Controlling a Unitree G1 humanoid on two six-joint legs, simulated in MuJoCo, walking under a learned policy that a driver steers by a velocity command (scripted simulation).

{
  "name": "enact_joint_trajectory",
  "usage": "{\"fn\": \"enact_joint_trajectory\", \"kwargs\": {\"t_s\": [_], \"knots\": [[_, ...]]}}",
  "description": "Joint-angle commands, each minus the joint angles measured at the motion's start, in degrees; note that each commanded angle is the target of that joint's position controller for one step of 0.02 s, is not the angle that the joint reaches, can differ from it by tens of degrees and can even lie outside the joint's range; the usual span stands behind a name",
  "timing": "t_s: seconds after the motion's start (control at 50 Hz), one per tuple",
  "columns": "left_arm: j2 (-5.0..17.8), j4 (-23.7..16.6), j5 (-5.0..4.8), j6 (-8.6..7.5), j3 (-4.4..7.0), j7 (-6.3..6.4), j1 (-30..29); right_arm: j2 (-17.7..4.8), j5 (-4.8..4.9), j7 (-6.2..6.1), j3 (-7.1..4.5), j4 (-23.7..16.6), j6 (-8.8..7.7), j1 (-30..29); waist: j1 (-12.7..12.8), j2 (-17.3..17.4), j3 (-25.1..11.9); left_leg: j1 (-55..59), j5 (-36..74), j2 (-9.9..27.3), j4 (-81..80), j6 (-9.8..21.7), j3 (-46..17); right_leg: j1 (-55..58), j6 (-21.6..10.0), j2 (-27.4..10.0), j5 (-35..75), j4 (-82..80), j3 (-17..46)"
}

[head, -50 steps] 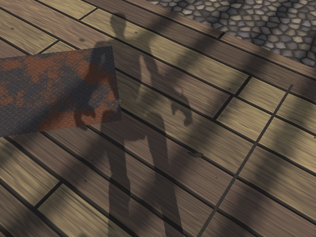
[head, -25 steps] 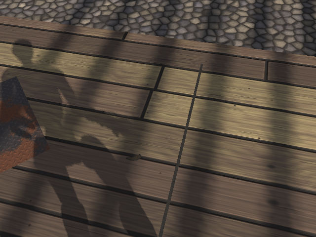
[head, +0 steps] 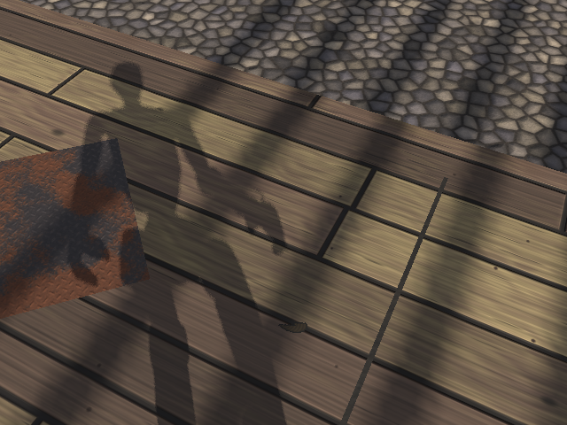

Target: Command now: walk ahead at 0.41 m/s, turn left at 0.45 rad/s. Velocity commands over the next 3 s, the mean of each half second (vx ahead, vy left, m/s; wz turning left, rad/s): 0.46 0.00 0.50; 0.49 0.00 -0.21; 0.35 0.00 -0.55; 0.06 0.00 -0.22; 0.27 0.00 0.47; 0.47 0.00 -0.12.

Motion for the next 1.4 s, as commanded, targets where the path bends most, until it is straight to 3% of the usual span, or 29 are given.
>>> {"fn": "enact_joint_trajectory", "kwargs": {"t_s": [0.02, 0.06, 0.08, 0.1, 0.12, 0.14, 0.16, 0.18, 0.2, 0.28, 0.4, 0.52, 0.58, 0.6, 0.62, 0.64, 0.66, 0.7, 0.78, 0.86, 0.96, 1.04, 1.06, 1.08, 1.1, 1.14, 1.2, 1.28, 1.4], "knots": [[10.0, -2.83, -0.79, -0.36, 2.65, -0.25, -2.12, -4.19, 0.23, 0.77, -0.51, -6.3, -0.91, -5.77, -0.15, -4.65, 5.29, -1.91, -1.55, -0.12, -2.05, 2.25, 2.4, -2.06, -9.74, -16.99, 0.48, -4.26, 7.33], [10.0, -3.03, -1.0, 0.03, 2.5, -0.2, -4.11, -5.78, 0.02, 0.72, -1.65, -4.61, -0.79, 1.25, -4.72, -3.42, 2.12, 11.47, -0.53, -4.65, -5.95, 4.51, 6.77, -6.96, -7.02, -14.4, 13.23, 6.79, 2.11], [7.68, -3.04, -0.28, -0.03, 1.58, -0.14, -3.1, -9.47, 0.43, 0.23, -3.74, -2.19, -0.62, 10.03, -8.5, -0.35, -3.12, 24.56, -0.8, -7.18, -7.18, 6.53, 6.19, -11.61, -4.55, -10.85, 22.18, 21.02, -1.94], [4.11, -5.76, 1.64, -0.42, 0.14, 0.03, -4.19, -16.79, 0.56, -0.89, -5.92, -1.16, -0.3, 19.12, -11.54, 12.22, -7.24, 38.51, -7.14, 5.03, -13.46, 12.85, -16.1, -28.23, 0.6, -5.1, 9.25, 45.17, -5.14], [1.34, -8.51, 1.66, -2.17, -0.96, 0.02, -4.76, -19.43, 0.07, -0.5, -5.36, -3.21, -1.33, 17.67, -8.53, 19.1, -12.38, 46.44, -18.02, 14.23, -25.44, 20.95, -46.09, -44.74, 2.25, 4.0, -17.74, 59.05, 7.15], [7.06, -8.47, -0.73, -3.59, 0.14, -0.71, -7.82, -14.33, -0.13, 0.01, -3.82, -4.21, -2.32, 15.29, -10.17, 10.69, -9.11, 44.95, -19.44, 14.96, -27.81, 19.4, -42.63, -50.77, 0.72, 0.1, -14.21, 63.02, 13.06], [7.84, -8.74, -1.65, -4.43, 0.22, -1.15, -8.86, -11.67, -0.52, 0.13, -2.96, -4.62, -2.85, 13.44, -8.75, 8.79, -5.3, 40.36, -16.06, 13.15, -26.42, 17.62, -35.7, -51.28, -1.28, -2.42, -9.22, 60.99, 12.58], [7.43, -7.99, -0.55, -4.7, 0.2, -0.83, -8.41, -10.16, -0.64, 0.15, -2.46, -5.29, -2.88, 10.04, -6.57, 3.43, -2.42, 34.16, -10.02, 10.73, -25.74, 15.81, -29.77, -48.34, -1.68, -4.64, -4.75, 56.54, 12.5], [7.45, -7.48, 0.81, -4.48, 0.46, -0.58, -8.03, -8.58, -0.93, -0.07, -1.86, -6.22, -2.83, 7.01, -4.82, 3.31, -0.91, 29.05, -4.22, 8.44, -26.41, 14.68, -25.13, -44.5, -1.48, -5.96, -1.12, 51.4, 12.91], [5.67, -7.5, 1.67, -2.6, 0.33, -0.63, -8.33, -9.44, -0.99, -1.3, -1.98, -7.09, -3.25, 5.7, -2.7, 3.3, 0.65, 22.6, 12.58, 4.57, -29.14, 14.73, -17.13, -39.82, 1.5, -4.13, 7.9, 42.56, 11.44], [2.31, -10.94, 0.77, -3.08, -1.25, -1.5, -20.57, -9.9, -0.1, -2.82, -2.43, -4.06, -2.8, 11.06, -6.52, 5.07, 3.48, 20.69, 12.67, 1.37, -28.28, 11.19, -13.31, -34.91, 2.87, 0.19, 22.86, 19.48, 10.61], [4.26, -11.75, 0.46, -4.33, -0.88, -3.02, -22.3, -9.34, -0.34, -3.32, -2.56, -1.09, -1.83, 13.65, -6.71, 6.47, 4.34, 31.54, 19.73, 6.34, -22.95, 9.92, -16.26, -33.9, -1.33, 0.35, 19.46, 13.04, 10.87], [8.33, -8.72, 0.69, -4.22, 1.07, -2.4, -9.6, -9.5, -0.79, -3.16, -2.31, -1.58, -1.1, 11.73, -0.21, 7.57, -4.92, 32.91, 46.9, 2.73, -5.91, 7.13, -11.33, -15.47, -6.46, 3.35, 15.53, 12.76, 6.18], [10.54, -7.35, 1.35, -4.01, 1.41, -2.18, 0.68, -7.51, -1.73, -3.18, -1.28, -2.68, -1.03, 11.53, 3.79, 3.6, -13.72, 22.66, 35.71, 0.16, 9.66, 5.56, -10.2, 2.46, -10.85, -5.07, 17.83, 16.12, 16.36], [14.51, -5.05, 1.08, -3.58, 2.69, -2.52, 6.55, -2.05, -1.18, -2.61, 0.24, -2.61, -1.74, 20.86, -0.08, -14.94, -22.12, -0.41, -5.46, -10.52, 32.94, 0.27, -6.89, 23.97, -21.95, -18.57, 5.9, 12.21, 45.48], [9.31, -4.55, -1.05, -3.47, 1.29, -2.94, 6.43, -5.56, -1.03, -2.34, 0.21, -2.52, -2.76, 18.35, 1.5, -13.75, -20.3, -8.6, -18.76, -9.86, 38.07, 0.33, -10.38, 24.53, -21.4, -18.42, -4.13, 3.97, 56.08], [7.04, -5.54, -1.22, -3.08, 0.59, -2.56, 1.67, -8.8, 0.13, -1.95, -0.67, -4.48, -3.59, 10.07, 2.15, -8.58, -9.92, -12.77, -14.59, -6.33, 38.65, 0.74, -9.7, 16.53, -18.52, -16.71, -4.97, 3.13, 47.43], [6.16, -6.72, 0.17, -2.26, 0.09, -2.04, -2.93, -8.04, -1.33, -1.75, -0.45, -6.65, -5.24, 2.08, -0.02, 0.46, -0.95, -10.75, -8.55, -2.9, 31.26, 0.81, -7.15, 1.2, -16.46, -12.19, 6.78, 1.01, 37.39], [5.72, -6.7, -0.09, -2.05, -0.19, -1.0, -2.75, -4.99, -2.44, -1.61, 0.12, -7.17, -5.03, 3.75, -3.75, -3.89, -0.51, -4.87, -7.07, -0.81, 18.63, -1.69, -5.32, -7.5, -17.17, -8.32, 17.18, -2.14, 30.42], [8.71, -5.94, -0.7, -1.33, 0.83, 0.27, -0.57, -2.61, -2.32, -1.52, 1.39, -9.44, -5.06, -4.96, -1.27, -3.82, 1.73, -0.16, 6.12, -2.62, 1.9, -3.74, -3.39, -14.95, -14.83, -5.25, 16.15, -3.03, 24.84], [8.56, -4.73, -1.37, 0.11, 0.95, 0.82, 4.59, -4.31, -1.04, -0.79, 0.62, -10.99, -5.85, -11.56, 0.93, -4.72, 1.25, 6.46, 14.41, -5.82, -9.61, -3.85, -4.92, -13.2, -11.74, -5.56, 9.62, 1.53, 28.28], [6.64, -5.62, -0.82, 0.69, 0.59, 0.85, 3.42, -7.6, -1.02, -1.17, -1.56, -9.38, -6.45, -3.5, -4.68, -6.06, -1.75, 20.02, 8.45, -4.49, -15.07, 0.35, -4.85, -12.7, -7.93, -3.87, 9.47, 12.34, 30.65], [3.23, -6.8, -0.03, 0.44, -0.63, 0.56, 2.87, -10.45, -1.94, -1.68, -2.51, -8.72, -6.56, 4.36, -8.4, -1.66, -8.33, 32.24, 4.88, 3.72, -14.49, 3.95, -12.05, -17.91, -5.89, -0.71, 5.08, 26.29, 26.75], [-0.92, -8.4, -0.98, -0.18, -1.96, 0.62, 9.63, -15.24, -2.69, -1.73, -3.75, -7.17, -5.58, 9.92, -6.73, 14.73, -16.45, 49.67, -5.79, 16.76, -18.08, 12.44, -34.63, -35.1, -2.33, 6.74, -14.49, 44.68, 18.16], [3.64, -8.23, -1.96, -0.26, -1.33, 0.78, 10.37, -12.0, -1.77, -1.17, -3.27, -6.37, -5.14, 10.82, -6.84, 16.32, -14.61, 48.79, -18.46, 19.46, -22.08, 14.15, -45.93, -44.13, -1.51, 2.92, -17.98, 54.91, 17.95], [7.49, -8.74, -1.22, 0.45, -0.05, 0.9, 2.33, -6.56, -1.78, -1.24, -1.68, -6.9, -4.9, 5.65, -7.2, 5.92, -3.1, 36.59, -11.07, 14.26, -23.48, 10.48, -30.22, -45.22, -0.7, -1.01, -8.22, 58.65, 16.68], [5.19, -10.11, -0.93, 1.39, 0.17, 0.2, -0.35, -4.12, -2.49, -1.22, -0.95, -5.85, -5.03, 1.12, -4.18, 7.02, 2.53, 24.92, 6.4, 9.14, -27.25, 9.29, -15.91, -39.88, 0.13, -4.15, -2.74, 53.41, 15.45], [2.23, -12.16, 0.06, 2.56, -0.56, -0.01, -2.85, -7.28, -1.97, -1.65, -2.17, -3.87, -5.13, -0.48, -2.73, 5.62, 2.18, 22.88, 33.59, 9.27, -26.57, 10.79, -4.58, -38.14, 2.38, -3.85, 0.98, 43.81, 12.57], [2.6, -14.59, 0.03, 2.53, -0.63, -2.63, -9.98, -10.17, -0.56, -2.88, -2.86, -1.54, -3.02, -0.3, -4.72, 4.92, -0.2, 24.71, 32.93, 8.18, -23.62, 8.2, 4.75, -28.98, 0.1, -1.97, 14.98, 25.12, 8.64]]}}
Next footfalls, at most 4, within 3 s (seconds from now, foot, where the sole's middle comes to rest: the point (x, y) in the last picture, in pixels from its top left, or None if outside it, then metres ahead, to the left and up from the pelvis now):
0.08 left None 0.14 0.15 -0.78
0.58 right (282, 418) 0.52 0.04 -0.78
1.06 left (181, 333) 0.72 0.32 -0.78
1.52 right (285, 279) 0.91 0.06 -0.78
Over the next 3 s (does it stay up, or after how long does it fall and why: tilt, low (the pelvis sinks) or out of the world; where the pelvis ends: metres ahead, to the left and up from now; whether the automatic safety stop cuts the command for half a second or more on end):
stays up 1.28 0.25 -0.03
